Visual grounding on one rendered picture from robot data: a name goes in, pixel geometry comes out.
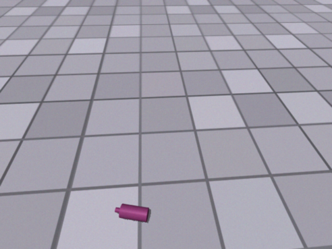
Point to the bottle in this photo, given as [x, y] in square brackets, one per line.
[133, 212]

